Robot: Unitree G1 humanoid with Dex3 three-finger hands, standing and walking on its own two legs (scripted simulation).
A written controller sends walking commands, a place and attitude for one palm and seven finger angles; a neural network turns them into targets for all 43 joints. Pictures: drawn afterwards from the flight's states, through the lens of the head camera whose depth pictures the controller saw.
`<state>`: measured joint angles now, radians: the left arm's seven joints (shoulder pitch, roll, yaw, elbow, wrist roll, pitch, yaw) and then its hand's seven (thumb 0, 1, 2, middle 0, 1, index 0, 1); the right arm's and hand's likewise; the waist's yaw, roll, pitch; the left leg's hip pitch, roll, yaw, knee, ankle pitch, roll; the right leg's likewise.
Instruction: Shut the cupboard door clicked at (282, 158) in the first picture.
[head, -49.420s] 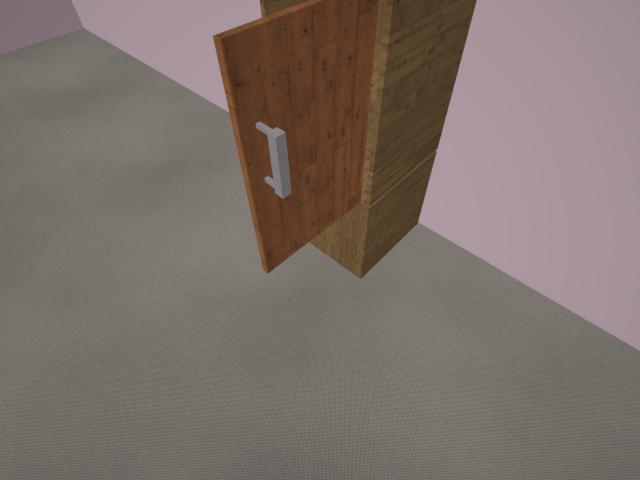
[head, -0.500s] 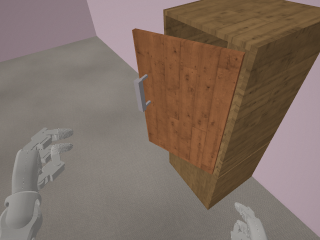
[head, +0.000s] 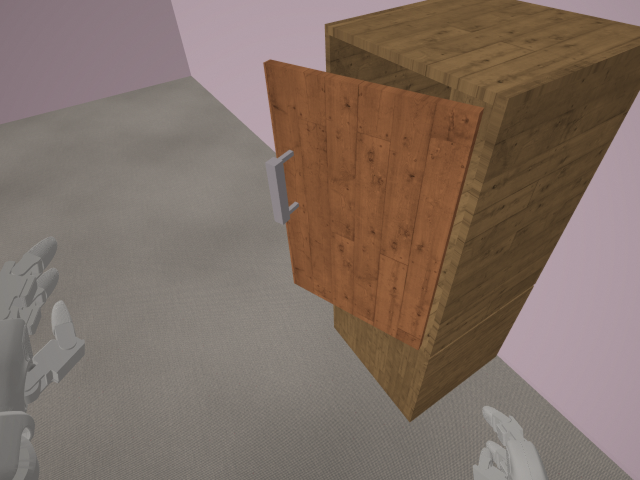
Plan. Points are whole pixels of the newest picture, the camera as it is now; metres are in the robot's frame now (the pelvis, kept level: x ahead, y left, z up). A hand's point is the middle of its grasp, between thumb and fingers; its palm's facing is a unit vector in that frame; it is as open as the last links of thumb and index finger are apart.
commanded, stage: draw the hand back to the body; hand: left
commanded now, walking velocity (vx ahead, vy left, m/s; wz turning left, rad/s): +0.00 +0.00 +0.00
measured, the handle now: (285, 187) +0.65 +0.16 +0.01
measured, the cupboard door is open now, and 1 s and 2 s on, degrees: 22 22 22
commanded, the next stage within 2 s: step back with the hand held close in 0.02 s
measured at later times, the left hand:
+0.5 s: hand (43, 357) +0.18 +0.29 +0.15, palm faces +0.38 -0.77 -0.51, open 7.4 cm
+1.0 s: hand out of the picture +0.10 +0.29 +0.16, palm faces +0.48 -0.76 -0.44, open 7.4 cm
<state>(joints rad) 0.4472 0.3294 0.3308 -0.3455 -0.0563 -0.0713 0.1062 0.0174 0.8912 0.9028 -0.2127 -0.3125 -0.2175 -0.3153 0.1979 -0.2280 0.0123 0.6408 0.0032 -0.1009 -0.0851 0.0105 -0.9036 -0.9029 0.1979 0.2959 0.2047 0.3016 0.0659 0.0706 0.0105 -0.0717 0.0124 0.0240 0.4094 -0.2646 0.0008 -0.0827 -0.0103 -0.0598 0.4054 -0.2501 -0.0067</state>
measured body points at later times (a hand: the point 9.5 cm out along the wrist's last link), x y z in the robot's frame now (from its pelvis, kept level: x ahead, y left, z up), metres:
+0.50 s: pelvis -0.03 +0.03 -0.01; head -0.01 +0.01 +0.44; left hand +0.15 +0.33 +0.18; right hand +0.15 -0.22 -0.09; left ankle -0.02 +0.12 -0.74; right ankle -0.01 -0.11 -0.74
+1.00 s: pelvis -0.10 +0.02 -0.02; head -0.10 +0.04 +0.43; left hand +0.07 +0.33 +0.18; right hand +0.06 -0.23 -0.10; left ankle -0.02 +0.12 -0.74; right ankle -0.01 -0.11 -0.74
